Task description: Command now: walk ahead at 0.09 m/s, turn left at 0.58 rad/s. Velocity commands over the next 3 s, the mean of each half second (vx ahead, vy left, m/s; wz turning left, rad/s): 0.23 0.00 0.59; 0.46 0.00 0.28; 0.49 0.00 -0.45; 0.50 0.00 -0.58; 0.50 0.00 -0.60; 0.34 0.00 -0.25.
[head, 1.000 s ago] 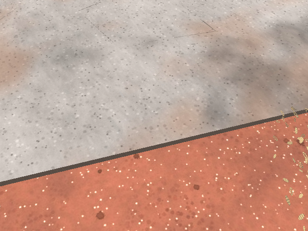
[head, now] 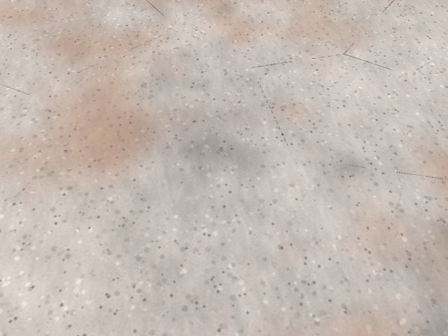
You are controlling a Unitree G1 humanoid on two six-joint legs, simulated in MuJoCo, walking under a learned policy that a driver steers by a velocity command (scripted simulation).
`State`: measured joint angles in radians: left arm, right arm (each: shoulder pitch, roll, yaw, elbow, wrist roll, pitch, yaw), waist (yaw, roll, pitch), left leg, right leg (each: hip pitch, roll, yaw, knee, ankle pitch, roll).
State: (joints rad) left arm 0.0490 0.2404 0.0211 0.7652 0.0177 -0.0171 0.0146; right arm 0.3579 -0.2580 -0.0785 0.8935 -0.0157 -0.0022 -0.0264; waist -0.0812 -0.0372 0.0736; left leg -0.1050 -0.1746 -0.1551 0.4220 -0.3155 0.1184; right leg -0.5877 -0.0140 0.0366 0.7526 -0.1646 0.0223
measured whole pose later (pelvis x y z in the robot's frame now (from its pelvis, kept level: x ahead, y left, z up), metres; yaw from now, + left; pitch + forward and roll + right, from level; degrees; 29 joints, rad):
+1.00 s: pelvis +0.29 +0.11 -0.01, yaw +24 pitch +2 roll +1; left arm 0.12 0.26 0.03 0.72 0.03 -0.01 -0.06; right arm 0.42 -0.27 -0.03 0.86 -0.03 -0.07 0.00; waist -0.04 -0.02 0.03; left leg 0.19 -0.08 -0.01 0.16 -0.38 0.07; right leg -0.60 -0.01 -0.09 0.62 -0.09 -0.08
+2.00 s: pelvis +0.82 +0.24 +0.00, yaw -11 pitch +2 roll +2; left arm 0.07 0.28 0.04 0.66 0.04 0.01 -0.09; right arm 0.42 -0.27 -0.04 0.84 -0.02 -0.08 0.00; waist -0.07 -0.04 0.04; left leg 0.04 0.00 0.22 0.25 -0.32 0.00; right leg -0.64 -0.05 -0.04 0.75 -0.08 -0.05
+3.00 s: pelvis +1.30 +0.06 +0.01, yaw -35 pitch +0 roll +1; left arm 0.15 0.24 0.01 0.80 0.03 -0.01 -0.01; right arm 0.34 -0.23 -0.01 0.88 -0.01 -0.05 0.01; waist -0.05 -0.04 0.06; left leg -0.12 -0.05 0.06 0.35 -0.23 0.05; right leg -0.47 0.01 0.03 0.66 -0.17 -0.02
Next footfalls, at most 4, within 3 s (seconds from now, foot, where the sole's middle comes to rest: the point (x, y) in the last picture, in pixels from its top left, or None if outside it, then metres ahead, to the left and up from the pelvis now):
0.08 right None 0.17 -0.11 -0.77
0.58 left None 0.12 0.12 -0.77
1.04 right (172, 309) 0.52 0.12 -0.77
1.58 left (97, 238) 0.76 0.36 -0.77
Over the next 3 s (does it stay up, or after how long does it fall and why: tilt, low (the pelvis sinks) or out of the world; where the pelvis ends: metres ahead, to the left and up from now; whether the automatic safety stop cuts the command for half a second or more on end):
stays up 1.30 0.06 0.01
